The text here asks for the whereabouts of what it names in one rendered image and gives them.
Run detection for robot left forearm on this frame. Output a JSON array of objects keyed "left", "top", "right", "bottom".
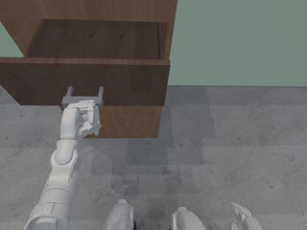
[{"left": 23, "top": 139, "right": 83, "bottom": 230}]

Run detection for left robot hand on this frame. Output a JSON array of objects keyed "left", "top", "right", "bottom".
[{"left": 59, "top": 100, "right": 102, "bottom": 143}]

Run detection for handle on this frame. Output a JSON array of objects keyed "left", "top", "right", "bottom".
[{"left": 61, "top": 86, "right": 104, "bottom": 109}]

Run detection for right robot thigh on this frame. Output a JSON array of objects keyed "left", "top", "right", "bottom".
[{"left": 171, "top": 210, "right": 206, "bottom": 230}]

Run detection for cabinet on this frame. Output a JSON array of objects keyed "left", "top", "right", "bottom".
[{"left": 0, "top": 0, "right": 177, "bottom": 139}]

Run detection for drawer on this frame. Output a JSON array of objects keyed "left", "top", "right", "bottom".
[{"left": 0, "top": 18, "right": 171, "bottom": 106}]

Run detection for right robot hand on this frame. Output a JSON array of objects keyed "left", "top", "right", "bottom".
[{"left": 230, "top": 202, "right": 262, "bottom": 230}]

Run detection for robot thigh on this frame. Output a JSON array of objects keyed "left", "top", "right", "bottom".
[
  {"left": 101, "top": 203, "right": 134, "bottom": 230},
  {"left": 171, "top": 210, "right": 206, "bottom": 230}
]

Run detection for left robot thigh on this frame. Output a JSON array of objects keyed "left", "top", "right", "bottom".
[{"left": 101, "top": 203, "right": 134, "bottom": 230}]

